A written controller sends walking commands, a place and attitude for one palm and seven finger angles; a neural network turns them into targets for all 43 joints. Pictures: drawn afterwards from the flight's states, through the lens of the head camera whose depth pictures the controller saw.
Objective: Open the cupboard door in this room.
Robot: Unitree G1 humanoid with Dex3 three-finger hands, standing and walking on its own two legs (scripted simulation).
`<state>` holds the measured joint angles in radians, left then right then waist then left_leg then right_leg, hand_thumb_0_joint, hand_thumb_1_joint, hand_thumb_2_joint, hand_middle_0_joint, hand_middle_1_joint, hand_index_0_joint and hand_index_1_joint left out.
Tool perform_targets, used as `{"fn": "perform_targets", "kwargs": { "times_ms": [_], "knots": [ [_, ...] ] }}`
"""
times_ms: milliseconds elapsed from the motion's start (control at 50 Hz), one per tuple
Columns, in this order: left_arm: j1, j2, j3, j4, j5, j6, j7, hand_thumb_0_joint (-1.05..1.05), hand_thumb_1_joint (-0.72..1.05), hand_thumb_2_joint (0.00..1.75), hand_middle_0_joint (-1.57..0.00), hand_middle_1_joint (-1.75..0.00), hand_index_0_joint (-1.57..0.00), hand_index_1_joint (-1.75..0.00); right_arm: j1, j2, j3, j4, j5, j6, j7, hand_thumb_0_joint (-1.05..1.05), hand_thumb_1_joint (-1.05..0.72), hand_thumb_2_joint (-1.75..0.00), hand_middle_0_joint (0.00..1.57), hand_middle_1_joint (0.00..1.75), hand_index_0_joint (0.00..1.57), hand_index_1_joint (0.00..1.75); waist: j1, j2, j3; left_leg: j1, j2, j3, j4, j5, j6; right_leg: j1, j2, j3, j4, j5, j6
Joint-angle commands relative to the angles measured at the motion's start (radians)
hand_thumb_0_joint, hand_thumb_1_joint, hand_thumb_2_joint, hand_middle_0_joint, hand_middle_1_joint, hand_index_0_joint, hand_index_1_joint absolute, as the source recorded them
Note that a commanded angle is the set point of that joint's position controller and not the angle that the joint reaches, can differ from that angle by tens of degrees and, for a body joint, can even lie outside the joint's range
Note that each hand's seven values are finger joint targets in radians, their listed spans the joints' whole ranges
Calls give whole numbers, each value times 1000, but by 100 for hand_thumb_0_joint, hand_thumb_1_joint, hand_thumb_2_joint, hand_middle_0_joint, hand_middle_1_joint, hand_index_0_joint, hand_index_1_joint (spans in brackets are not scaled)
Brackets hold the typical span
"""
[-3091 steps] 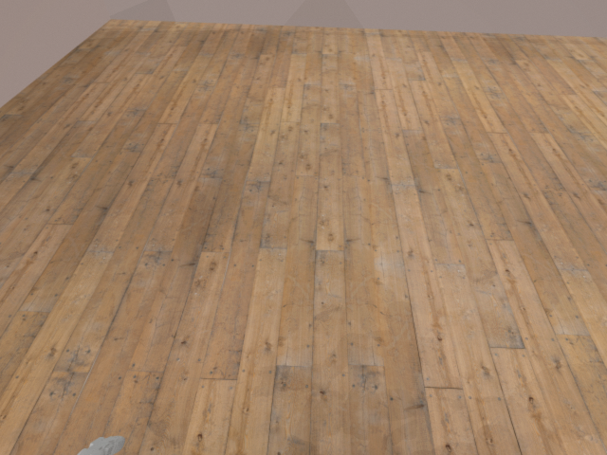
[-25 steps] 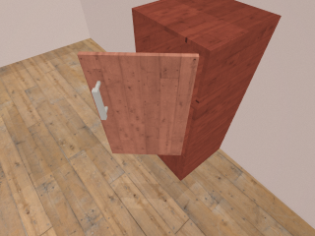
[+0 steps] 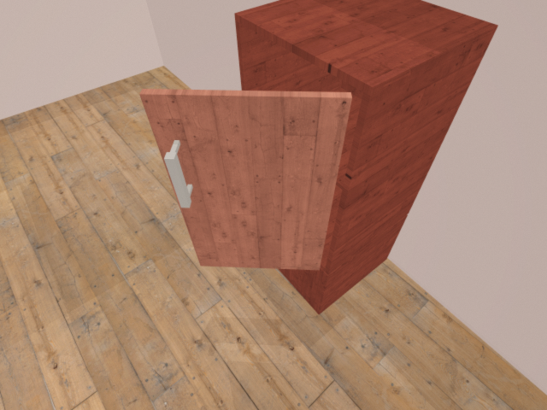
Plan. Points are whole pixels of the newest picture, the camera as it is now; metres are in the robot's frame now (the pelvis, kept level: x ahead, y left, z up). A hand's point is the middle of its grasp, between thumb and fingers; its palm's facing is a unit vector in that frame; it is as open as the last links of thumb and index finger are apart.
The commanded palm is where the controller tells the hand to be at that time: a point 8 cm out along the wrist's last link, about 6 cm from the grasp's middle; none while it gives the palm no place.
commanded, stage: raise the hand with hooked fingers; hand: left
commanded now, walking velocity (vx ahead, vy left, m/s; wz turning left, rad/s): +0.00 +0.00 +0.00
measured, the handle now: (181, 175) +0.54 +0.24 -0.01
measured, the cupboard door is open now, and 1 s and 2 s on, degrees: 49 49 49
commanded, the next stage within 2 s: none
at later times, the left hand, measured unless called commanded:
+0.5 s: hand (132, 400) +0.14 +0.21 -0.05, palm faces +0.08 -1.00 -0.05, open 9.5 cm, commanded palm +0.14 +0.27 -0.04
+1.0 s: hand (103, 357) +0.19 +0.27 -0.03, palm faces +0.03 -1.00 -0.05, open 12.5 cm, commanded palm +0.17 +0.32 -0.01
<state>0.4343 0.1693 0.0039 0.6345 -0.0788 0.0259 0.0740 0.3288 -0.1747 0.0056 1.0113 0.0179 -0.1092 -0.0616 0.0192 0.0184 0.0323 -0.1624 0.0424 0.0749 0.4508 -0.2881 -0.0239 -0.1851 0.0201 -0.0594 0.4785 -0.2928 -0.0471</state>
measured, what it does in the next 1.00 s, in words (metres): lowers itself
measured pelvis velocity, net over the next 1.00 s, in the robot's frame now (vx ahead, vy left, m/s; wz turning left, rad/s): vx -0.05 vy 0.04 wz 0.03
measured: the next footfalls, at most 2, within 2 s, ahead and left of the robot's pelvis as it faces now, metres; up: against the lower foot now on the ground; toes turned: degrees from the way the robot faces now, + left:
none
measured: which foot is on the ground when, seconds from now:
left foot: down 0.00-1.00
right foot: down 0.00-1.00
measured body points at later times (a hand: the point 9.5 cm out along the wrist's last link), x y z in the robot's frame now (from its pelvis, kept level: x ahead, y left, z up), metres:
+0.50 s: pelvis -0.06 +0.01 -0.09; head +0.00 +0.03 +0.35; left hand +0.13 +0.27 -0.04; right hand +0.18 -0.19 -0.15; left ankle -0.03 +0.13 -0.74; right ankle -0.03 -0.08 -0.74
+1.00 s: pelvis -0.05 +0.04 -0.07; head +0.01 +0.06 +0.38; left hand +0.18 +0.32 -0.02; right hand +0.11 -0.22 -0.14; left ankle -0.03 +0.13 -0.74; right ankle -0.03 -0.08 -0.74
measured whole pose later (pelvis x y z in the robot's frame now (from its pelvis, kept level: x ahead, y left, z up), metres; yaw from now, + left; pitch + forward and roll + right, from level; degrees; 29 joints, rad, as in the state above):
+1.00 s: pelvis -0.05 +0.04 -0.07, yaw +2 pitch +13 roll -3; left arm 0.22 0.29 0.26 0.15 -0.30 -0.37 -0.35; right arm 0.27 -0.28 0.00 0.57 0.03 -0.23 -0.07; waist -0.01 0.02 -0.10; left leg -0.81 0.02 0.02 1.06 -0.47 0.04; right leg -0.77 -0.03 -0.10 1.00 -0.45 0.00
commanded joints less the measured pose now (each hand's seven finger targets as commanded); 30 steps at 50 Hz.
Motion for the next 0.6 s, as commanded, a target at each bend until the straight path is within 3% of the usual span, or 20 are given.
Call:
{"fn": "perform_targets", "kwargs": {
  "times_ms": [0, 20, 40, 60, 80, 100, 140, 160, 200, 240, 280, 320, 360, 420, 480, 520, 580],
  "knots": [
    [-187, -2, -18, -605, -104, -173, 10, 0, 78, 85, -21, -37, -21, -37, -134, -199, -54, -298, 30, -208, -31, 0, -90, -90, 20, 30, 20, 30, -86, -118, -27, -62, -17, -83, 79, 271, 64, -178, -45, -8, 15, 247, 46],
    [-176, 27, 22, -572, -103, -232, -19, 0, 76, 84, -21, -39, -21, -39, -113, -221, -68, -315, 11, -215, -26, 0, -90, -90, 20, 30, 20, 30, -98, -230, -50, -120, -27, -80, 124, 187, 65, -259, -42, -19, 35, 158, 58],
    [-140, -11, 22, -487, -105, -296, -53, 0, 74, 83, -21, -40, -21, -40, -115, -216, -74, -342, -4, -220, -20, 0, -90, -90, 20, 30, 20, 30, -97, -292, -22, -216, -37, -87, 178, 109, 58, -348, -41, -24, 74, 65, 63],
    [-70, -20, 44, -418, -110, -363, -98, 0, 71, 82, -21, -42, -21, -42, -135, -210, -79, -378, -6, -232, -5, 0, -90, -90, 20, 30, 20, 30, -52, -243, -26, -293, -53, -81, 226, 70, 46, -377, -48, -10, 126, 20, 53],
    [1, -16, 75, -404, -122, -440, -149, 0, 69, 81, -22, -43, -22, -43, -146, -201, -84, -409, -15, -237, 9, 0, -90, -90, 20, 30, 20, 30, -9, -254, -112, -358, -62, -72, 272, 49, 32, -378, -47, 1, 186, -12, 45],
    [72, -34, 83, -378, -139, -514, -208, 0, 67, 80, -22, -45, -22, -45, -168, -197, -89, -440, -18, -242, 23, 0, -90, -90, 20, 30, 20, 30, 22, -271, -146, -430, -65, -65, 321, 44, 25, -381, -45, 13, 250, 8, 39],
    [87, 10, 131, -390, -163, -661, -335, 0, 62, 78, -22, -48, -22, -48, -193, -197, -100, -492, -17, -239, 54, 0, -90, -90, 20, 30, 20, 30, 46, -198, -213, -551, -77, -54, 423, 36, 12, -398, -52, 41, 367, 65, 25],
    [88, 89, 209, -358, -162, -706, -392, 0, 60, 77, -22, -50, -22, -50, -190, -204, -109, -510, -13, -228, 68, 0, -90, -90, 20, 30, 20, 30, 64, -119, -245, -590, -81, -50, 477, 51, 9, -394, -63, 79, 418, 105, 13],
    [43, 132, 244, -436, -180, -680, -427, 0, 55, 75, -22, -53, -22, -53, -225, -206, -109, -595, -1, -197, 68, 0, -90, -90, 20, 30, 20, 30, 76, -84, -318, -645, -94, -15, 520, 9, 24, -387, -70, 124, 426, 31, 18],
    [-60, 143, 231, -564, -198, -602, -415, 0, 50, 73, -23, -55, -23, -55, -249, -202, -99, -669, 12, -169, 55, 0, -90, -90, 20, 30, 20, 30, 59, -60, -328, -664, -96, -8, 534, -53, 36, -415, -68, 149, 396, -105, 25],
    [-152, 142, 220, -688, -206, -561, -378, 0, 46, 71, -23, -58, -23, -58, -229, -193, -92, -696, 17, -147, 41, 0, -90, -90, 20, 30, 20, 30, 29, -46, -317, -654, -78, -36, 534, -121, 44, -483, -52, 149, 376, -243, 28],
    [-221, 166, 225, -842, -193, -576, -331, 0, 41, 69, -24, -62, -24, -62, -180, -185, -87, -692, 11, -140, 26, 0, -90, -90, 20, 30, 20, 30, -3, 34, -353, -605, -58, -52, 552, -79, 56, -498, -40, 130, 395, -180, 24],
    [-316, 177, 197, -958, -177, -599, -314, 0, 36, 67, -24, -64, -24, -64, -147, -189, -72, -672, -2, -142, 11, 0, -90, -90, 20, 30, 20, 30, -45, 30, -398, -567, -40, -82, 572, -19, 60, -520, -19, 88, 450, -64, 21],
    [-299, 141, 144, -873, -166, -591, -345, 0, 29, 64, -24, -69, -24, -69, -135, -192, -57, -626, -3, -160, 0, 0, -90, -90, 20, 30, 20, 30, -75, 57, -359, -569, -33, -103, 582, -16, 56, -585, -10, 50, 464, -44, 23],
    [-285, 162, 151, -776, -184, -518, -402, 0, 22, 61, -25, -74, -25, -74, -140, -207, -45, -611, 5, -170, -8, 0, -90, -90, 20, 30, 20, 30, -70, 46, -348, -587, -35, -119, 558, -62, 53, -586, -6, 30, 449, -96, 24],
    [-254, 196, 206, -729, -202, -456, -417, 0, 18, 59, -25, -76, -25, -76, -148, -207, -44, -614, 14, -170, -16, 0, -90, -90, 20, 30, 20, 30, -45, 12, -364, -610, -40, -115, 532, -101, 51, -538, -12, 44, 410, -165, 30],
    [-223, 230, 280, -739, -228, -397, -417, 0, 11, 56, -26, -81, -26, -81, -158, -200, -40, -627, 16, -165, -17, 0, -90, -90, 20, 30, 20, 30, -3, 5, -419, -574, -43, -115, 489, -45, 49, -462, -13, 25, 406, -114, 27]
  ]
}}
